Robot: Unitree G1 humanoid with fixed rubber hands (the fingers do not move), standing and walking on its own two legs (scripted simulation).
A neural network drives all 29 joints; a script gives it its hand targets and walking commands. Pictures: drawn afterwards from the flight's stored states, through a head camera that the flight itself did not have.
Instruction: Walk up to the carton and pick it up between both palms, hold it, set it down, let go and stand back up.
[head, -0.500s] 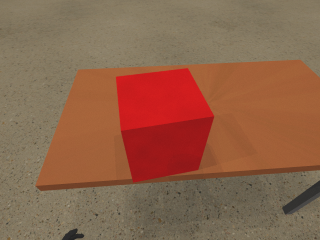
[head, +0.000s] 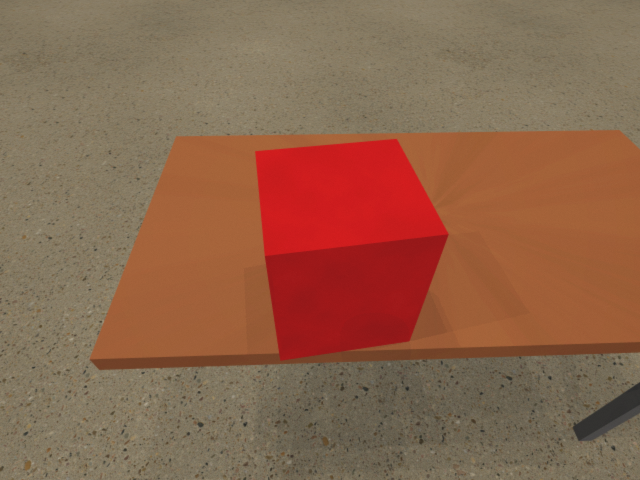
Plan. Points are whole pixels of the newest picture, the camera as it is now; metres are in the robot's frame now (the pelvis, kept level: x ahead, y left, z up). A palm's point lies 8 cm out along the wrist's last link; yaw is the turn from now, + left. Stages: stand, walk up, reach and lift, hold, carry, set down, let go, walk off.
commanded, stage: walk up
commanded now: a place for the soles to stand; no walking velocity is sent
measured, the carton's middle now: (337, 252) +0.44 -0.01 +0.03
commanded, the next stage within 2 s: reach and lift in 0.62 s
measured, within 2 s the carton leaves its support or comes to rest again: neither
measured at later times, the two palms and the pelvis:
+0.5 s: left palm out of the picture +0.08 +0.27 -0.11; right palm out of the picture +0.08 -0.26 -0.10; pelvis +0.01 +0.00 +0.00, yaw +2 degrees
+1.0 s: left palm (141, 477) +0.16 +0.23 -0.06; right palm out of the picture +0.15 -0.28 -0.07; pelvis +0.00 -0.02 +0.00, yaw +2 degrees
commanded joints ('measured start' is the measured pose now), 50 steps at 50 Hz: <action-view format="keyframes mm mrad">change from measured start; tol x8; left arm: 1 7 113 23 -68 1 -21 8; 31 -7 122 25 -67 -4 -8 10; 32 -509 212 73 -269 -33 150 24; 36 -340 123 56 -310 -26 318 39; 42 -22 52 114 -447 44 312 38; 50 -180 83 122 -370 15 270 35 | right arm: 1 39 -124 -40 -59 1 -16 -6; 31 -7 -112 -36 -57 6 -6 -10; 32 -616 -29 -135 -18 -131 -136 14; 40 -246 -133 -137 135 -18 -162 71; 44 -260 -154 -72 122 37 -191 73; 50 -364 -44 -43 -113 -5 -146 66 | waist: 1 3 10 -2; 27 4 -19 -18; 33 -10 66 118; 42 -2 24 -207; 50 44 -71 132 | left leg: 1 -43 83 -112 -88 111 37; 25 -54 68 -126 -50 256 36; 31 -90 65 -159 -88 111 32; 32 -242 30 36 14 -78 -14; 33 -288 53 27 -23 -165 -4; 37 -157 42 47 33 -26 -4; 42 200 6 12 0 541 -60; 45 176 -26 13 -65 453 -38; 50 5 -50 71 -169 85 10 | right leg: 1 27 -82 89 -71 80 -34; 25 91 -100 50 -49 194 -39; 31 50 -103 44 -78 26 -43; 32 -117 -15 -43 75 -148 -57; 33 -71 5 -62 99 -154 -55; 37 8 -12 -64 73 -54 -38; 41 156 46 -77 -18 312 -33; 44 178 55 -59 -111 353 -27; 50 110 -5 17 -218 -10 -9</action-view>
